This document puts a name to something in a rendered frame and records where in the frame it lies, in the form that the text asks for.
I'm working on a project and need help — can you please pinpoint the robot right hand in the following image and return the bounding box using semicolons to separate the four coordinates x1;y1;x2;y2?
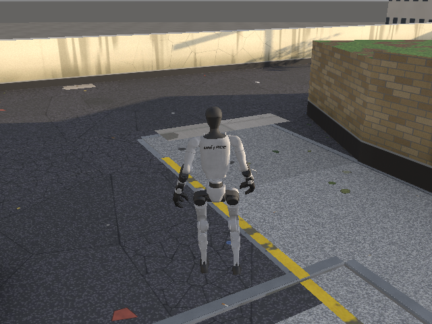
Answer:
240;182;255;194

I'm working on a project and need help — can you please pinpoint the robot right forearm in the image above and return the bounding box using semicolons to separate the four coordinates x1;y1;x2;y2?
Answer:
242;162;254;184

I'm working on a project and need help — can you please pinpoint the robot left upper arm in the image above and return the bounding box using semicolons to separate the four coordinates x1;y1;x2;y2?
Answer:
182;136;200;175

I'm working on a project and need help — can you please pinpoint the robot right upper arm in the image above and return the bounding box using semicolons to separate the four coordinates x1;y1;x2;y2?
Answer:
228;135;248;172

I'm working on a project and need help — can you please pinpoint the humanoid robot torso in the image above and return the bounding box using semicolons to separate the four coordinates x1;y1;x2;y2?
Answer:
199;132;231;203

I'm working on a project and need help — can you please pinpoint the robot head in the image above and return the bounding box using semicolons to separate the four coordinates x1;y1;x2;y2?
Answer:
203;107;226;139

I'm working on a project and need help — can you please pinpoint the robot left forearm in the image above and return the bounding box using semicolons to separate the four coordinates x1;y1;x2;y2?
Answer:
175;164;189;194

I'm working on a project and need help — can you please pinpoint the robot left hand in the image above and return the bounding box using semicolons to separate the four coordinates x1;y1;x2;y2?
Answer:
173;191;188;208

